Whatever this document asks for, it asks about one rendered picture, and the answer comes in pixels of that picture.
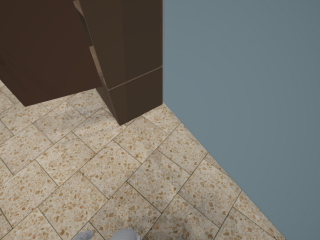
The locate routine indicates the left robot hand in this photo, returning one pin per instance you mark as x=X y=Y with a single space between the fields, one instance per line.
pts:
x=84 y=235

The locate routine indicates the cupboard door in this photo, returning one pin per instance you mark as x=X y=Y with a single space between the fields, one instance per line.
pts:
x=44 y=53

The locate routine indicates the left robot thigh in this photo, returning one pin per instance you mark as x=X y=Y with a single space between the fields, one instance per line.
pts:
x=125 y=234

